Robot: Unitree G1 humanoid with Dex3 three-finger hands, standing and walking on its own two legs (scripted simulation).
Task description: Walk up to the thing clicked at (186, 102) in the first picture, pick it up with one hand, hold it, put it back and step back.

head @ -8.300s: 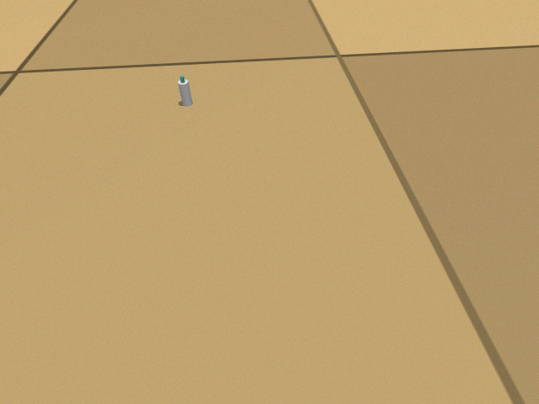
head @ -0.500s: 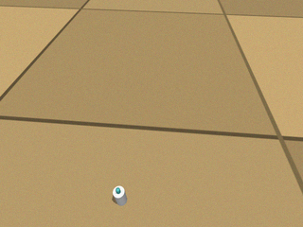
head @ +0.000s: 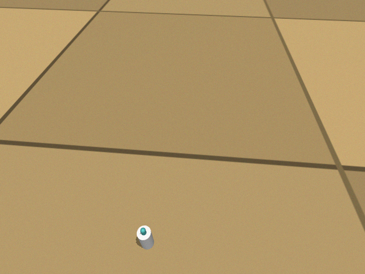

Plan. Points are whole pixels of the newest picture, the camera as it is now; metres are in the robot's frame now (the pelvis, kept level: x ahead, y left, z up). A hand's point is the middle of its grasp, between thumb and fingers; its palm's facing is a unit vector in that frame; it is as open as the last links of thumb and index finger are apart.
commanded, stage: stand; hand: left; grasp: from the side
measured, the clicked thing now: (145, 236) +0.40 +0.20 -0.68
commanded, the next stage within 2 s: go down in 0.74 s
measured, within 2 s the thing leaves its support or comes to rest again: neither
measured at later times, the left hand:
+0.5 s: hand out of the picture +0.07 +0.25 -0.16, palm faces -0.03 -0.94 -0.34, open 7.4 cm
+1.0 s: hand out of the picture +0.13 +0.25 -0.16, palm faces +0.06 -0.95 -0.32, open 9.0 cm
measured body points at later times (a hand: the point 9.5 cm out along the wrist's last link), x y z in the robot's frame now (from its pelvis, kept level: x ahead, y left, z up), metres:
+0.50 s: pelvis +0.00 +0.00 +0.00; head +0.01 +0.00 +0.45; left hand +0.07 +0.30 -0.13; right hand +0.08 -0.30 -0.13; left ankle +0.01 +0.13 -0.75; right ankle -0.02 -0.14 -0.75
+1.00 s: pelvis -0.01 +0.00 -0.01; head +0.04 +0.00 +0.44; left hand +0.12 +0.30 -0.14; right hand +0.09 -0.28 -0.13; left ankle +0.01 +0.13 -0.75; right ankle -0.02 -0.14 -0.75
